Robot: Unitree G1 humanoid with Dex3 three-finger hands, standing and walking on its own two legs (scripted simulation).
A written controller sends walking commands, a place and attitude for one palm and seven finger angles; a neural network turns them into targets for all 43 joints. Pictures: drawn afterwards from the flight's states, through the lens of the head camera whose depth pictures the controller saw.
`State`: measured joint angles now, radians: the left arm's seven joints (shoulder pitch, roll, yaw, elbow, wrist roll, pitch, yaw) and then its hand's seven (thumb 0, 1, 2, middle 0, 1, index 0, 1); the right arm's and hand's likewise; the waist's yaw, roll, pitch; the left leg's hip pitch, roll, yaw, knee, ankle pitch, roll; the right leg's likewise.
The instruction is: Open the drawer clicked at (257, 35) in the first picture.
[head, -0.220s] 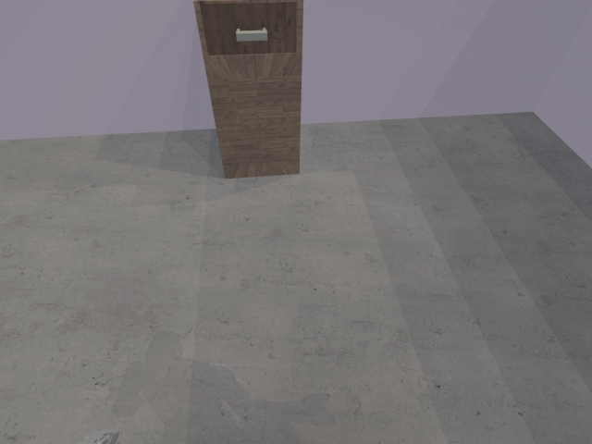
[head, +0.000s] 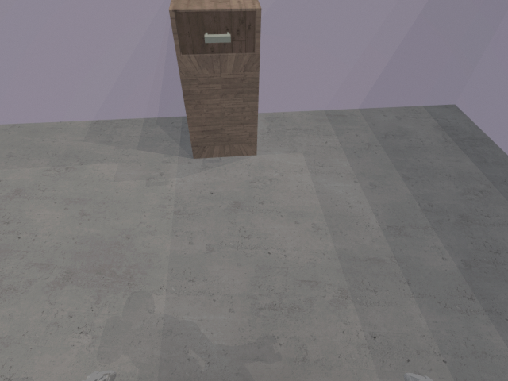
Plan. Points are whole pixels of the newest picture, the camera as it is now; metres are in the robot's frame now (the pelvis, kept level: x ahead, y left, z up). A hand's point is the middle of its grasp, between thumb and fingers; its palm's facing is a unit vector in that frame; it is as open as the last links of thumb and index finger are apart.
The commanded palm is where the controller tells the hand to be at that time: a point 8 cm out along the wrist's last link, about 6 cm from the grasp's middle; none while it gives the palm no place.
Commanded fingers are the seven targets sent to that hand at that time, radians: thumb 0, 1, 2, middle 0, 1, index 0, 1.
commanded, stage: stand and wait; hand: left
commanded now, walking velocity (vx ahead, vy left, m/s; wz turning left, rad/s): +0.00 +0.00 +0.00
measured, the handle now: (217, 36) +1.45 +0.25 -0.05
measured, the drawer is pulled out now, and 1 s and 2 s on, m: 0.00 0.00 0.00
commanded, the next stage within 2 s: look at it before walking up in 0.60 s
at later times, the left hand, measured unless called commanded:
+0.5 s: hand out of the picture +0.06 +0.24 -0.15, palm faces -0.03 -0.94 -0.34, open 7.4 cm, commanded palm none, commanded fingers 0.00 0.90 0.90 -0.20 -0.30 -0.20 -0.30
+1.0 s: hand out of the picture +0.07 +0.24 -0.15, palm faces -0.03 -0.94 -0.33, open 7.4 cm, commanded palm none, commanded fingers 0.00 0.90 0.90 -0.20 -0.30 -0.20 -0.30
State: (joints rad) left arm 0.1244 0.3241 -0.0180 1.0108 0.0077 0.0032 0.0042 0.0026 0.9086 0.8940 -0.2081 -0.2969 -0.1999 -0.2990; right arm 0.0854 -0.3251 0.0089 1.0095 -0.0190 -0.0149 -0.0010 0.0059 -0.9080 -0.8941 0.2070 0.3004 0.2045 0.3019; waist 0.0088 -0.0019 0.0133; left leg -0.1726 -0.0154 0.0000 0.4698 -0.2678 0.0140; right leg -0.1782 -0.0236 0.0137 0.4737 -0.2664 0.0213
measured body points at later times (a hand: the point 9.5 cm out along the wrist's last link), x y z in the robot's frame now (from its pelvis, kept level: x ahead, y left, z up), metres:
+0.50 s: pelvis -0.01 -0.01 +0.00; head +0.00 -0.01 +0.45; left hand +0.06 +0.29 -0.13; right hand +0.06 -0.31 -0.13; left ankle -0.01 +0.11 -0.74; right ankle -0.01 -0.13 -0.74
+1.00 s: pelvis -0.01 -0.01 +0.01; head -0.01 -0.01 +0.46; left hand +0.07 +0.28 -0.13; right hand +0.07 -0.30 -0.12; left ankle -0.01 +0.11 -0.74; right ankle -0.01 -0.13 -0.74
